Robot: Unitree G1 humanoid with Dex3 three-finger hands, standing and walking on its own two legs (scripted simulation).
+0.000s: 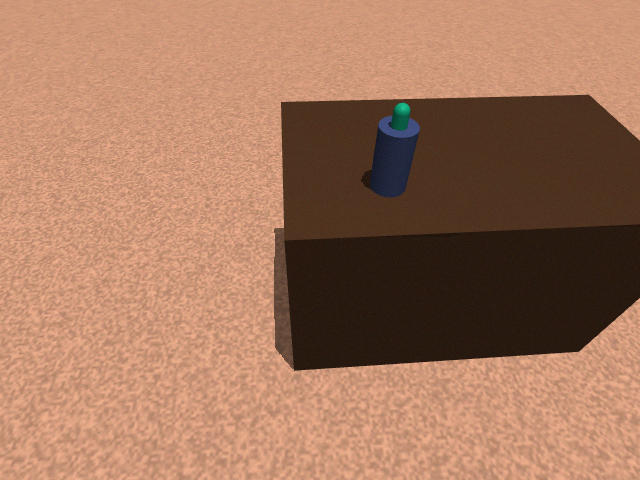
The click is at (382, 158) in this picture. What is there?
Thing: necked bottle
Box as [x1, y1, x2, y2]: [370, 103, 419, 196]
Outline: 405,103 397,104 393,110 393,115 381,119 378,124 370,178 370,187 373,191 383,196 396,196 404,191 416,143 419,126 414,120 408,117 410,110 408,105
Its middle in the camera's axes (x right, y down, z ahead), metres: +0.17 -0.22 +0.86
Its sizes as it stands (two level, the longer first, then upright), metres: 0.088 0.088 0.212
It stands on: a support 0.65 m high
